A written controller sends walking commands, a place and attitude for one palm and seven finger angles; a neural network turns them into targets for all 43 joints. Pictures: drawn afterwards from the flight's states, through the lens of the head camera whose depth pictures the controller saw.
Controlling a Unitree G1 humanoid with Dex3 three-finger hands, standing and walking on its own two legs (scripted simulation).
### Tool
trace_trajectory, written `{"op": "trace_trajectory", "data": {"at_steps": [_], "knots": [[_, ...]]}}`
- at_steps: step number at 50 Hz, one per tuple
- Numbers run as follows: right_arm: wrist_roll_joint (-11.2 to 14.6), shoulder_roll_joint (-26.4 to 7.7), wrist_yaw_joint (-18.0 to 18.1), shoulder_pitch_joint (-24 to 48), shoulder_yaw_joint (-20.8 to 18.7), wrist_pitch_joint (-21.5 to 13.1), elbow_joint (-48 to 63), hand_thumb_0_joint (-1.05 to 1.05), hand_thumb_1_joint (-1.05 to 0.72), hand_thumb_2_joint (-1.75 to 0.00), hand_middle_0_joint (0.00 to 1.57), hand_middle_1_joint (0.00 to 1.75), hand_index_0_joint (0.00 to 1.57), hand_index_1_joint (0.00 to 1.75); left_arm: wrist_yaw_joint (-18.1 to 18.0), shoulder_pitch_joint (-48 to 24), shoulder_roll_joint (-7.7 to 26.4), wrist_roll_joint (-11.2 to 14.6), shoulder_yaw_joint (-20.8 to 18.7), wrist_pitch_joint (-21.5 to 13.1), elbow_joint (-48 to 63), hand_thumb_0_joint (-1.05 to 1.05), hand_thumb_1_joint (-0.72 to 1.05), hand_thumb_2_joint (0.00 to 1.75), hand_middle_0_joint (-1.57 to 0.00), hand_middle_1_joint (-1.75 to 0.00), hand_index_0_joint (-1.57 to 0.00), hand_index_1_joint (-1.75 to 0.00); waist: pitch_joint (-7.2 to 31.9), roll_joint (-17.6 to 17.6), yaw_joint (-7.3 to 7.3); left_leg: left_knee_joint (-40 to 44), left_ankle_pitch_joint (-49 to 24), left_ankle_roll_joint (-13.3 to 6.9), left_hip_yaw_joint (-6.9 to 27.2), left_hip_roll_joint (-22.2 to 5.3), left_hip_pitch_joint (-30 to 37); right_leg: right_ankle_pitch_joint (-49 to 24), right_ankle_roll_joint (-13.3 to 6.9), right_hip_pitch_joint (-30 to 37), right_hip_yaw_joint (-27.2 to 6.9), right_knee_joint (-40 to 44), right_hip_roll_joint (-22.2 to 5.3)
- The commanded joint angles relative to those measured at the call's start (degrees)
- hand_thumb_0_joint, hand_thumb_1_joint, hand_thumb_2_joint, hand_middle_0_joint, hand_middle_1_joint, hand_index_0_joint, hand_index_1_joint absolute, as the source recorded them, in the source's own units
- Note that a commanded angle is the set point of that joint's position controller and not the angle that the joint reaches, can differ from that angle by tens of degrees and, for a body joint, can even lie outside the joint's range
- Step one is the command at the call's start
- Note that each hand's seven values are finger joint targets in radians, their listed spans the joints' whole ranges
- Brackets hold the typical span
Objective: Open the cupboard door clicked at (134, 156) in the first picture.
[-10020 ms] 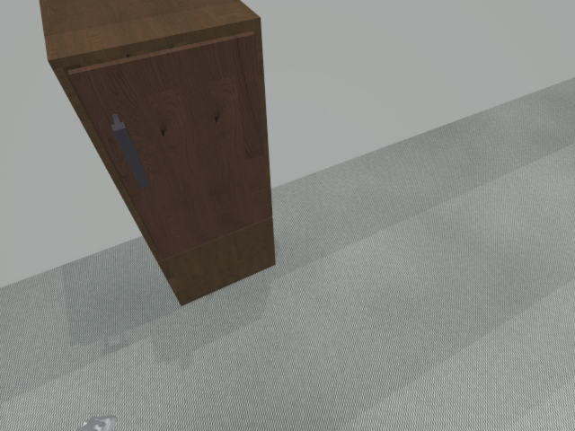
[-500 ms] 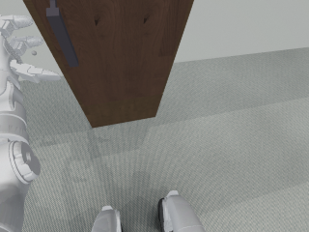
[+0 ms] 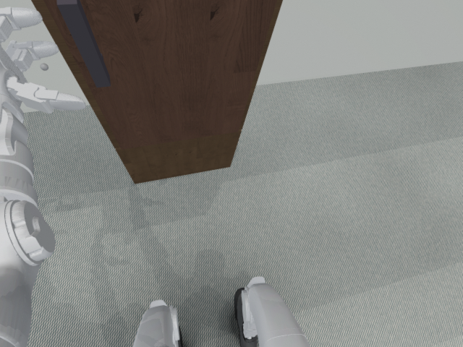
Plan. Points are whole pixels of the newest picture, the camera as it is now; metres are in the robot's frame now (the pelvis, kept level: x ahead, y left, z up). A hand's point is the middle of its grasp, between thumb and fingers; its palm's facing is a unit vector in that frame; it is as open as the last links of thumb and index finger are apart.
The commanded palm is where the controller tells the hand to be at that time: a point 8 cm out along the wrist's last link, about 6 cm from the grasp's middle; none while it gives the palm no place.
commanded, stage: slide the fingers in behind the handle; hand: left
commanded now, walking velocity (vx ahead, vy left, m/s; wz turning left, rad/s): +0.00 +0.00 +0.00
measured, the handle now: (87, 36) +0.60 +0.17 +0.08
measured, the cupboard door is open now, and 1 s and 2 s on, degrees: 0 0 0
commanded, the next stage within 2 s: move the hooked fingers beside the handle in 1.40 s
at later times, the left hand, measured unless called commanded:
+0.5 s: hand (60, 65) +0.55 +0.21 +0.07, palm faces +0.14 -0.99 -0.02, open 14.1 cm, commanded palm +0.53 +0.22 +0.07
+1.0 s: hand (71, 69) +0.54 +0.19 +0.07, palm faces +0.19 -0.98 -0.02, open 14.9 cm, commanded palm +0.53 +0.18 +0.07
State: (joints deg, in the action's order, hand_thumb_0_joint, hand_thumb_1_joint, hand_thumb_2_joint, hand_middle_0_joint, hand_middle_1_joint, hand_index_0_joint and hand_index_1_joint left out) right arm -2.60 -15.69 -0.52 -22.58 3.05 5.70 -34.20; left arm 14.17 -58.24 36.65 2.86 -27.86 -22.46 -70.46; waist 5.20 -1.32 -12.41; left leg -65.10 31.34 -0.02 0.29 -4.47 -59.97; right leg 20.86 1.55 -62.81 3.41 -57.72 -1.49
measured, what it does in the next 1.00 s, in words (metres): stands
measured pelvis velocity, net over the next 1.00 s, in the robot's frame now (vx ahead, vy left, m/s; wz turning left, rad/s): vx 0.01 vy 0.00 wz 0.06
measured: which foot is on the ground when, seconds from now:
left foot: down 0.00-1.00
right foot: down 0.00-1.00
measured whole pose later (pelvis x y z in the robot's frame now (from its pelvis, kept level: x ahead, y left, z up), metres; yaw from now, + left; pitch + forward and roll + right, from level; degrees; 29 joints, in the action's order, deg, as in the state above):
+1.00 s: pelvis +0.01 +0.00 +0.00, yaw +3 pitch +26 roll -4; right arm -5.4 -14.5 -3.4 -22.4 0.7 4.3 -38.9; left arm -0.5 -59.4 25.0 5.5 -15.0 -25.2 -69.9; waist 6.2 -2.0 -9.6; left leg -64.2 31.1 0.8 3.5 -2.6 -59.1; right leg 22.5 1.0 -60.5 6.3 -57.5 -3.3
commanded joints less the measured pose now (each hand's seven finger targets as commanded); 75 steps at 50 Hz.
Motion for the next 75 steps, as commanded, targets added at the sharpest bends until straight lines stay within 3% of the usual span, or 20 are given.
{"op": "trace_trajectory", "data": {"at_steps": [1,3,10,12,21,22,27,29,36,42,45,47,52,56,59,63,65,69,71,75], "knots": [[-0.29,-10.61,0.83,-12.25,-3.98,-0.71,1.62,0.0,-0.9,-0.9,0.2,0.3,0.2,0.3,-0.75,-25.66,13.32,0.42,-0.26,-3.44,12.89,0.0,-0.5,0.3,-0.3,-1.2,-0.3,-1.2,31.43,-11.11,-0.77,7.48,-27.43,-0.69,2.5,2.48,18.85,-15.93,-2.37,18.42,-0.34,3.54,3.52],[-0.44,-10.72,0.65,-12.24,-3.95,-0.78,1.42,0.0,-0.9,-0.9,0.2,0.3,0.2,0.3,-1.6,-26.21,12.38,0.19,0.32,-3.23,12.06,0.0,-0.5,0.3,-0.3,-1.2,-0.3,-1.2,29.18,-10.18,-1.34,7.76,-25.66,-0.73,2.75,2.42,18.27,-13.77,-2.31,16.94,-0.08,3.96,3.54],[-1.07,-10.45,0.04,-12.9,-4.09,-1.05,1.43,0.0,-0.9,-0.9,0.2,0.3,0.2,0.3,-4.42,-27.92,11.27,-1.43,1.0,-4.68,14.21,0.0,-0.5,0.3,-0.3,-1.2,-0.3,-1.2,32.81,-12.12,-1.07,7.32,-28.86,-0.36,3.05,2.42,21.09,-15.23,-2.45,16.52,0.09,3.11,3.47],[-1.08,-10.2,-0.31,-13.02,-4.36,-0.96,1.12,0.0,-0.9,-0.9,0.2,0.3,0.2,0.3,-4.56,-27.09,7.07,-1.48,3.82,-4.53,13.47,0.0,-0.5,0.3,-0.3,-1.2,-0.3,-1.2,31.8,-11.91,-1.64,7.42,-29.58,-0.17,3.25,2.36,22.45,-14.96,-2.46,15.31,0.36,3.66,3.61],[-1.57,-10.13,-0.43,-13.66,-4.59,-1.15,-0.68,0.0,-0.9,-0.9,0.2,0.3,0.2,0.3,-5.69,-30.5,3.08,-1.27,6.6,-5.01,12.94,0.0,-0.5,0.3,-0.3,-1.2,-0.3,-1.2,31.41,-11.36,-2.84,7.37,-28.99,-0.01,3.86,2.45,23.55,-13.93,-2.62,13.59,0.78,3.89,3.54],[-1.58,-9.9,-0.51,-13.43,-4.58,-1.2,-0.9,0.0,-0.9,-0.9,0.2,0.3,0.2,0.3,-5.81,-31.6,0.85,-1.19,8.5,-4.98,12.89,0.0,-0.5,0.3,-0.3,-1.2,-0.3,-1.2,30.3,-11.21,-3.81,7.33,-28.24,-0.14,3.71,2.53,23.14,-13.86,-2.49,13.28,0.7,4.18,3.53],[-1.96,-9.77,-0.94,-13.77,-4.93,-1.28,-1.47,0.0,-0.9,-0.9,0.2,0.3,0.2,0.3,-6.53,-32.76,-2.01,-1.43,10.65,-5.83,14.38,0.0,-0.5,0.3,-0.3,-1.2,-0.3,-1.2,31.9,-12.41,-3.76,7.13,-30.8,0.3,4.31,2.53,25.61,-14.83,-2.73,12.76,1.08,3.82,3.45],[-2.07,-9.6,-0.98,-13.75,-5.01,-1.4,-1.69,0.0,-0.9,-0.9,0.2,0.3,0.2,0.3,-6.76,-33.81,-4.5,-1.2,12.41,-5.95,14.16,0.0,-0.5,0.3,-0.3,-1.2,-0.3,-1.2,31.0,-12.58,-4.7,6.92,-31.34,0.2,4.23,2.59,26.13,-15.29,-2.77,12.06,1.16,3.97,3.49],[-2.27,-9.65,-1.31,-13.46,-5.4,-1.29,-2.51,0.0,-0.9,-0.9,0.2,0.3,0.2,0.3,-7.52,-33.45,-6.72,-1.17,13.84,-6.42,14.18,0.0,-0.5,0.3,-0.3,-1.2,-0.3,-1.2,31.91,-11.8,-4.61,6.75,-31.65,0.36,4.35,2.82,26.53,-16.19,-2.83,12.8,1.26,4.02,3.41],[-2.52,-9.25,-1.66,-12.94,-5.55,-1.51,-3.25,0.0,-0.9,-0.9,0.2,0.3,0.2,0.3,-8.32,-35.81,-12.93,-1.17,18.75,-6.72,14.53,0.0,-0.5,0.3,-0.3,-1.2,-0.3,-1.2,30.02,-13.04,-5.76,7.11,-31.58,0.74,5.02,2.81,28.16,-14.93,-2.92,10.48,1.81,4.21,3.43],[-2.83,-9.16,-1.95,-13.12,-5.88,-1.77,-3.36,0.0,-0.9,-0.9,0.2,0.3,0.2,0.3,-9.01,-36.48,-14.12,-1.18,19.37,-7.59,16.97,0.0,-0.5,0.3,-0.3,-1.2,-0.3,-1.2,33.87,-14.39,-5.28,6.81,-34.29,0.88,5.16,2.98,30.63,-16.34,-3.04,11.34,1.72,4.01,3.38],[-2.88,-9.04,-2.09,-12.88,-5.98,-1.72,-3.8,0.0,-0.9,-0.9,0.2,0.3,0.2,0.3,-9.35,-36.16,-16.07,-1.05,20.48,-7.5,15.93,0.0,-0.5,0.3,-0.3,-1.2,-0.3,-1.2,32.29,-12.83,-5.99,6.72,-33.96,0.83,5.01,2.95,30.17,-16.7,-2.91,11.27,1.9,4.35,3.49],[-2.92,-9.29,-2.0,-12.53,-5.73,-2.01,-4.49,0.0,-0.9,-0.9,0.2,0.3,0.2,0.3,-10.73,-37.95,-14.7,-2.04,19.81,-7.39,12.87,0.0,-0.5,0.3,-0.3,-1.2,-0.3,-1.2,27.94,-10.77,-6.63,7.03,-26.64,0.14,4.68,3.6,25.08,-13.58,-2.91,10.64,1.62,4.64,3.18],[-3.0,-9.2,-1.96,-12.75,-5.55,-2.27,-4.09,0.0,-0.9,-0.9,0.2,0.3,0.2,0.3,-10.89,-37.88,-12.02,-3.25,18.36,-7.71,12.48,0.0,-0.5,0.3,-0.3,-1.2,-0.3,-1.2,30.99,-12.0,-6.03,6.66,-27.04,-0.05,4.43,3.94,24.93,-14.19,-3.04,11.77,1.29,3.91,2.99],[-3.02,-9.14,-1.99,-12.74,-5.49,-2.4,-3.81,0.0,-0.9,-0.9,0.2,0.3,0.2,0.3,-10.44,-38.62,-14.17,-2.89,19.92,-7.69,13.03,0.0,-0.5,0.3,-0.3,-1.2,-0.3,-1.2,30.28,-13.13,-6.6,6.96,-27.93,0.16,4.97,3.64,26.62,-13.39,-3.12,9.86,1.7,3.95,3.03],[-3.03,-9.45,-1.92,-12.62,-5.45,-2.47,-3.95,0.0,-0.9,-0.9,0.2,0.3,0.2,0.3,-10.58,-39.92,-14.33,-2.91,20.21,-6.92,11.97,0.0,-0.5,0.3,-0.3,-1.2,-0.3,-1.2,29.48,-11.84,-7.08,7.11,-24.91,0.14,5.29,3.66,25.29,-11.51,-3.0,9.06,1.75,3.99,3.03],[-3.15,-9.48,-1.96,-12.89,-5.51,-2.75,-4.03,0.0,-0.9,-0.9,0.2,0.3,0.2,0.3,-10.84,-40.71,-14.29,-2.92,20.12,-7.05,12.7,0.0,-0.5,0.3,-0.3,-1.2,-0.3,-1.2,31.44,-13.97,-6.78,6.99,-26.04,0.51,5.56,3.71,27.09,-11.52,-3.11,8.25,1.95,3.68,2.96],[-3.25,-9.68,-1.82,-13.09,-5.41,-3.03,-4.27,0.0,-0.9,-0.9,0.2,0.3,0.2,0.3,-11.18,-41.56,-14.57,-2.74,20.11,-6.68,11.66,0.0,-0.5,0.3,-0.3,-1.2,-0.3,-1.2,29.32,-12.98,-7.54,7.3,-24.06,0.34,5.74,3.64,25.97,-10.4,-3.11,7.4,2.1,3.86,2.98],[-3.38,-9.55,-2.04,-13.17,-5.55,-3.05,-4.24,0.0,-0.9,-0.9,0.2,0.3,0.2,0.3,-11.13,-41.83,-15.84,-2.85,21.27,-7.13,13.84,0.0,-0.5,0.3,-0.3,-1.2,-0.3,-1.2,32.32,-14.96,-6.92,7.18,-27.39,0.88,6.1,3.54,28.83,-11.52,-3.23,7.44,2.18,3.57,2.95],[-3.33,-9.76,-2.13,-13.39,-5.55,-3.02,-4.46,0.0,-0.9,-0.9,0.2,0.3,0.2,0.3,-11.2,-40.83,-14.25,-2.52,20.01,-7.23,12.96,0.0,-0.5,0.3,-0.3,-1.2,-0.3,-1.2,31.69,-12.94,-6.66,7.06,-26.57,0.82,5.91,3.57,27.28,-11.71,-3.16,8.6,2.14,3.71,3.11]]}}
